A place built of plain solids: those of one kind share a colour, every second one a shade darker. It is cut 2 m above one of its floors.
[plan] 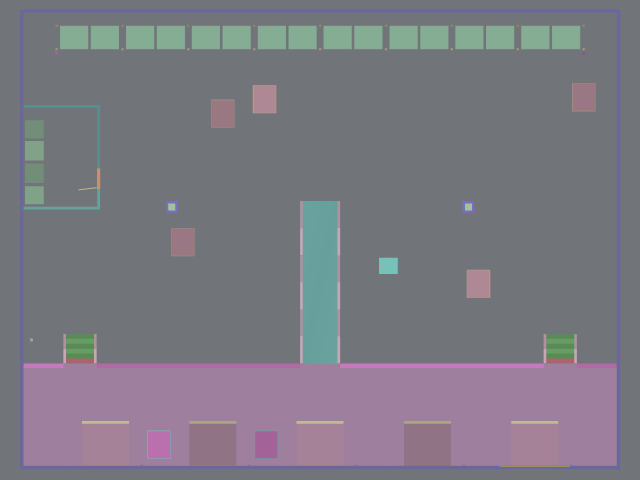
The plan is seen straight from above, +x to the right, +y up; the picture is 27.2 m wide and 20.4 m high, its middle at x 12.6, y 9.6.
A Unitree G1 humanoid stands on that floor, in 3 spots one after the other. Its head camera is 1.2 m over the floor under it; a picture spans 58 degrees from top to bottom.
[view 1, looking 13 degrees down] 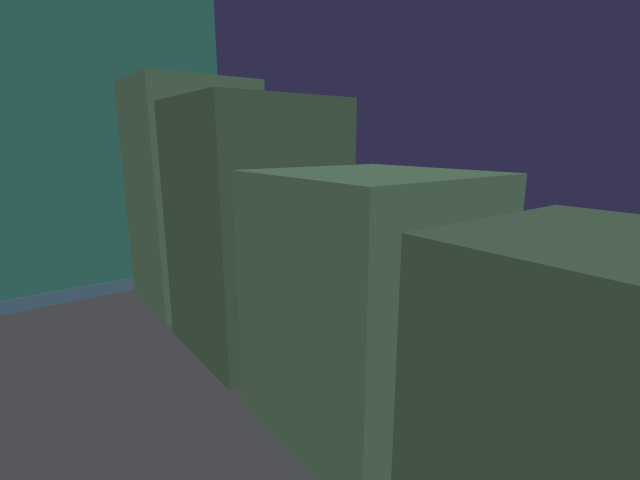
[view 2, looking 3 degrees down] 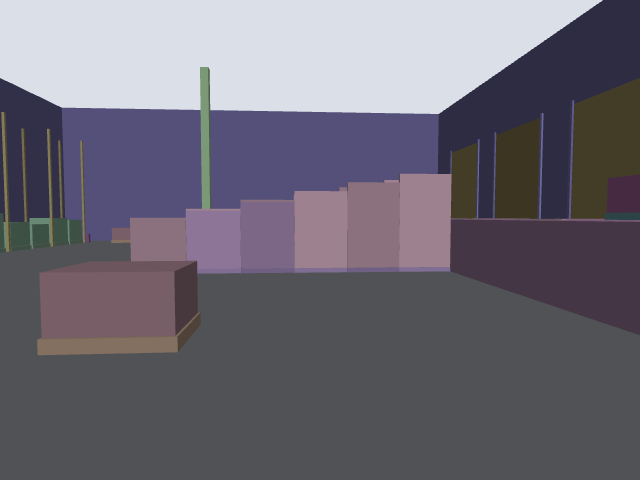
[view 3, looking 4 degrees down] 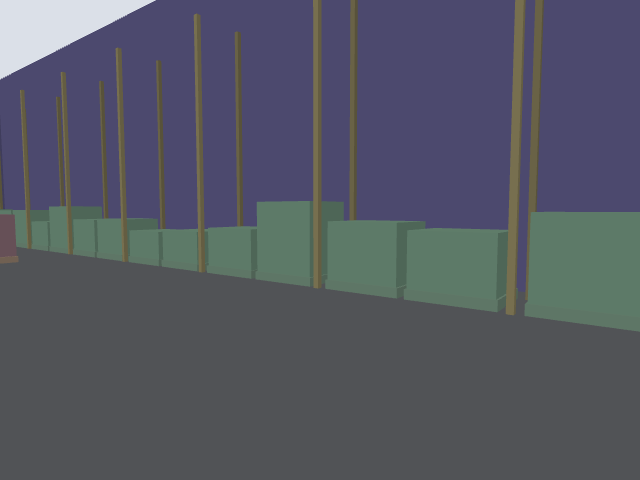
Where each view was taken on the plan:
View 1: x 1.65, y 14.63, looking -127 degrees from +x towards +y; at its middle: room_stock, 1.35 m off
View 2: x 2.40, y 7.91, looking -4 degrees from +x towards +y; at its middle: dock_south_cheek_whole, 9.39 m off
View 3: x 22.21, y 12.46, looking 127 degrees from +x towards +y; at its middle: rack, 6.60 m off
